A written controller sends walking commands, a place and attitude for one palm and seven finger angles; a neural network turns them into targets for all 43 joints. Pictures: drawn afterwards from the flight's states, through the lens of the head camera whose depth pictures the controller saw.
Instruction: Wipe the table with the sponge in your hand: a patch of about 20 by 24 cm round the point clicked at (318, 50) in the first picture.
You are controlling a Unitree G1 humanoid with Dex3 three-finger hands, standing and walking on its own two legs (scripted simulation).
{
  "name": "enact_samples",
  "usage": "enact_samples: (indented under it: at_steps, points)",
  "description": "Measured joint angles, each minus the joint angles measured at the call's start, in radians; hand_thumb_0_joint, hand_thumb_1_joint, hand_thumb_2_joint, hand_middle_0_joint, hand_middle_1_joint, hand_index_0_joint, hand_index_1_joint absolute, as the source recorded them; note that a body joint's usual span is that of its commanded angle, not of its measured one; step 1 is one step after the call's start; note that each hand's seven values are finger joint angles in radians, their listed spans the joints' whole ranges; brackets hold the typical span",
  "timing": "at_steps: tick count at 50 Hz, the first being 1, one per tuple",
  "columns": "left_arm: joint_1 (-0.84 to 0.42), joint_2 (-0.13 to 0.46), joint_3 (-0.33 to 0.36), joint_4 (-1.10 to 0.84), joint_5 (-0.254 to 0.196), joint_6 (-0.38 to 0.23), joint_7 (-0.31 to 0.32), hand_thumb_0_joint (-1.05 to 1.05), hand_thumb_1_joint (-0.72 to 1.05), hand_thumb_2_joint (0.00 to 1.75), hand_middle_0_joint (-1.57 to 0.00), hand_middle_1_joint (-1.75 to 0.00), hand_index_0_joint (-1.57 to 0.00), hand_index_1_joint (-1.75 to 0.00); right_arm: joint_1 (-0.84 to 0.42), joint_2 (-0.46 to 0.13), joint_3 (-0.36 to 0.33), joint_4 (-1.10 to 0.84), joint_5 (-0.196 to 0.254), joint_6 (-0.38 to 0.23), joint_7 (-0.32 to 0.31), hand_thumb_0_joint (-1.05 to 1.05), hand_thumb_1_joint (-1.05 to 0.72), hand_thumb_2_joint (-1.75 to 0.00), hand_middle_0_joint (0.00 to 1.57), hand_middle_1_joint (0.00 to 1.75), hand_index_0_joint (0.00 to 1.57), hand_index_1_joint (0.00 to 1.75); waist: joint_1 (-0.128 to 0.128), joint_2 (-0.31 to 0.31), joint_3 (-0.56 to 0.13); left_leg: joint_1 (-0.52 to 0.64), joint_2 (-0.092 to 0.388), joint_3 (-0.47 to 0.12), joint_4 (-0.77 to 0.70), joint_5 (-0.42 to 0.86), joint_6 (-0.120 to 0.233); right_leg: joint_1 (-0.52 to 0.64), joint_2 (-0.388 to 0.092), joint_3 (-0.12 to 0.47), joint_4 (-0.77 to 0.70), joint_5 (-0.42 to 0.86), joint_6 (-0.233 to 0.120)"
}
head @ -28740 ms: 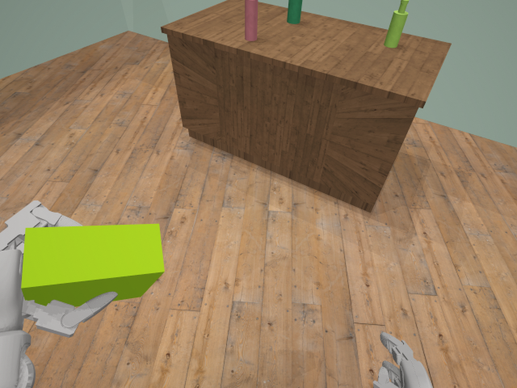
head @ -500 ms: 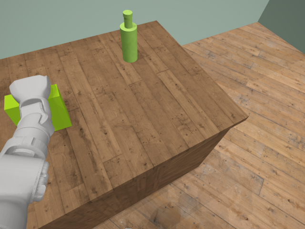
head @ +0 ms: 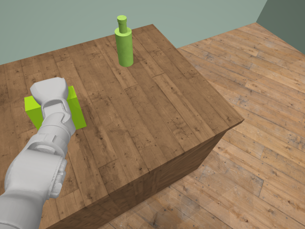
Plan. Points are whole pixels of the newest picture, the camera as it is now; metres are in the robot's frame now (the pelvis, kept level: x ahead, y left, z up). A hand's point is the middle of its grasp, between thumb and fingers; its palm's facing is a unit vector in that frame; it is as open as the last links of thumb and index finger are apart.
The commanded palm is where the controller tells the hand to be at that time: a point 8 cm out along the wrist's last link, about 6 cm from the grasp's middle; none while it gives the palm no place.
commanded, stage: wipe back along the middle lane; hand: left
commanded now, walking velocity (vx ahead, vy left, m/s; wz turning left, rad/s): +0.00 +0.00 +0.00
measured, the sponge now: (60, 118) +0.44 +0.28 -0.02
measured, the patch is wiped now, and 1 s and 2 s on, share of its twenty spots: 0.35 0.40 0.45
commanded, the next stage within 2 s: slide across to the third lane in 1.68 s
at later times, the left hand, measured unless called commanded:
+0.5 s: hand (62, 113) +0.42 +0.25 +0.02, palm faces -0.08 +0.00 -1.00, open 10.1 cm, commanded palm +0.40 +0.22 +0.05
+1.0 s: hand (67, 123) +0.39 +0.23 +0.02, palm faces -0.05 -0.01 -1.00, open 10.1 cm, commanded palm +0.35 +0.20 +0.05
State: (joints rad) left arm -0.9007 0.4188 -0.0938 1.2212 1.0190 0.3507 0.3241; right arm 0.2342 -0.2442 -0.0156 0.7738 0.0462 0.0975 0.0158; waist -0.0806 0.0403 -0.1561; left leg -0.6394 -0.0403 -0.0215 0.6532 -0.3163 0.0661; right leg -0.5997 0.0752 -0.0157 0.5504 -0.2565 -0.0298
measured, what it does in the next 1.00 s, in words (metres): stands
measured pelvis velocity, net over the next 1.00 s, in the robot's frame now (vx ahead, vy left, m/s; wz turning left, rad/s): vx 0.00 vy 0.01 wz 0.00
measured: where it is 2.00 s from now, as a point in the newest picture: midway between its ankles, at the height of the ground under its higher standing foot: outside the picture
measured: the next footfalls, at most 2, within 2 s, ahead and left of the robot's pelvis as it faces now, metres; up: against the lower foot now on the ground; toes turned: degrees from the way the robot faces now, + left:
none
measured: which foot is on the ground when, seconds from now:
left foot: down 0.00-1.00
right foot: down 0.00-1.00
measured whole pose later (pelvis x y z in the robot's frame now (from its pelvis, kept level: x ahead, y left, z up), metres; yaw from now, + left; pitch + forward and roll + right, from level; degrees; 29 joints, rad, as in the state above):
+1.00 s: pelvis +0.00 +0.01 +0.01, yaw +0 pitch +12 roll -2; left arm -0.64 0.22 -0.25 0.95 0.97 0.49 0.38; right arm 0.15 -0.23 -0.01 0.74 0.07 0.17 0.02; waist 0.01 0.04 -0.18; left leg -0.49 -0.06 -0.01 0.59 -0.30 0.07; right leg -0.47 0.06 0.00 0.52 -0.26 -0.02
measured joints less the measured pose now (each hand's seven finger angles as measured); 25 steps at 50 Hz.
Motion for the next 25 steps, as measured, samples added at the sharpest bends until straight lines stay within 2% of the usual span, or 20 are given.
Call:
enact_samples:
  at_steps: [12,25]
  points:
    - [0.065,-0.010,-0.001,-0.039,-0.014,-0.010,0.017,0.01,-0.51,1.04,-0.73,-1.33,-0.75,-1.34,0.031,-0.020,-0.006,0.008,0.006,0.011,-0.004,0.01,-0.91,-0.90,0.20,0.30,0.20,0.30,0.005,-0.002,-0.013,0.024,0.009,0.010,-0.017,0.003,-0.004,0.019,0.009,0.011,-0.014,0.008,-0.006]
    - [0.120,-0.078,-0.056,-0.095,-0.033,0.021,0.050,0.01,-0.50,1.04,-0.73,-1.34,-0.74,-1.34,-0.004,-0.004,-0.004,-0.003,0.019,0.018,0.000,0.01,-0.91,-0.90,0.20,0.30,0.20,0.30,0.035,-0.001,-0.018,0.054,-0.001,0.013,-0.027,0.012,0.002,0.045,-0.002,0.014,-0.013,0.009,0.000]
